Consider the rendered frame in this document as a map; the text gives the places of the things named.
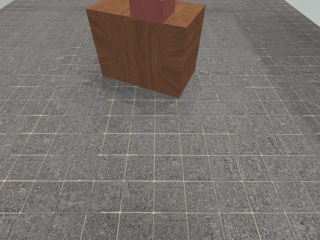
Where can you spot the pedestal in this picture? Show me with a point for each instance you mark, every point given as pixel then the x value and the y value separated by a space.
pixel 154 56

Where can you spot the carton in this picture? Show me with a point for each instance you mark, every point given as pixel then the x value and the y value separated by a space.
pixel 155 11

